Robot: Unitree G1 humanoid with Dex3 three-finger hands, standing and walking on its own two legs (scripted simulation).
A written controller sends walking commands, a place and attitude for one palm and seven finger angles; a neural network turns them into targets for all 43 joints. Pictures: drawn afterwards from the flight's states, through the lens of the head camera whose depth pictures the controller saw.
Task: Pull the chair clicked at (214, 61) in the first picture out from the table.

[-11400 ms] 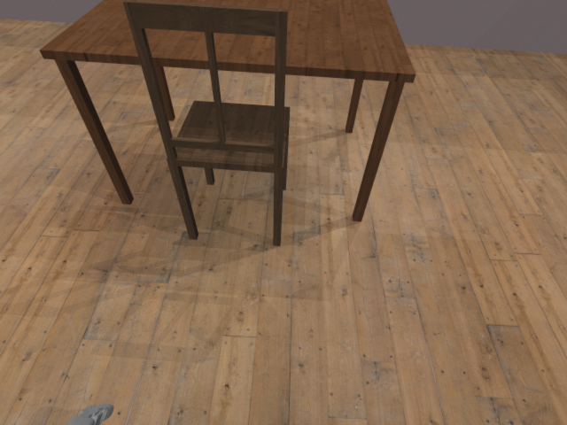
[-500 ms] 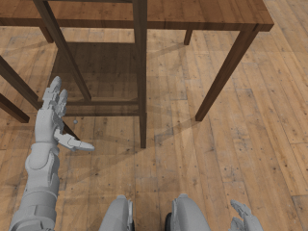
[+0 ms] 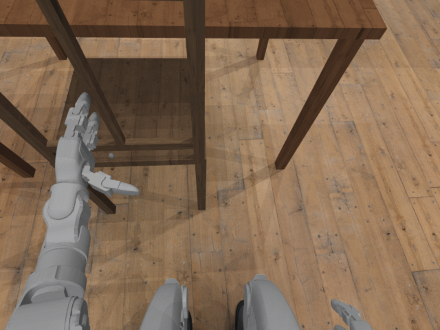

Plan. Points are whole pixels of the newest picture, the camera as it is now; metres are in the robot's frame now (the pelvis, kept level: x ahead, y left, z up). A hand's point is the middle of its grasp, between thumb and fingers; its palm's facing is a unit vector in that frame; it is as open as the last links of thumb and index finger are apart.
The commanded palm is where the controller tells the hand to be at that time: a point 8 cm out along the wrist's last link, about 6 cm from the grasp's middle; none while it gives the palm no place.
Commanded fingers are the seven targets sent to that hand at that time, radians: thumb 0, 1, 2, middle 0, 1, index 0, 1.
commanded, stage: push the fingers through the gap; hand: left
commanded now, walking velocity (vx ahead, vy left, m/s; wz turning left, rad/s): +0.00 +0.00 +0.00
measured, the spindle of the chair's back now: (94, 91) +0.52 +0.23 +0.06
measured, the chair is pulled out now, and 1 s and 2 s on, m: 0.00 0.00 0.00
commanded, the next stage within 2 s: hook a spindle and tug to test in 1.02 s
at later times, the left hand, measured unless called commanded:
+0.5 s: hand (113, 131) +0.46 +0.20 +0.03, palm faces +0.06 -1.00 -0.04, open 16.9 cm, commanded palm +0.44 +0.24 +0.02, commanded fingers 0.00 -0.50 0.30 -0.06 -0.08 -0.06 -0.08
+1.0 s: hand (111, 124) +0.48 +0.20 +0.02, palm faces +0.07 -1.00 -0.03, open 16.9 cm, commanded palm +0.45 +0.24 +0.02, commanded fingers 0.00 -0.50 0.30 -0.06 -0.08 -0.06 -0.08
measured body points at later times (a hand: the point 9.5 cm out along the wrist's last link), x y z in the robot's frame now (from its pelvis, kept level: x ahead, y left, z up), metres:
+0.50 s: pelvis -0.01 +0.00 -0.01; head +0.14 +0.01 +0.42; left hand +0.45 +0.25 +0.03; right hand +0.06 -0.27 -0.12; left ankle +0.01 +0.10 -0.62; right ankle +0.03 -0.12 -0.62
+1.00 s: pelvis +0.00 +0.00 +0.00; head +0.16 +0.03 +0.42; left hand +0.47 +0.26 +0.02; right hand +0.04 -0.26 -0.12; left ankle +0.01 +0.10 -0.62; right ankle +0.03 -0.12 -0.62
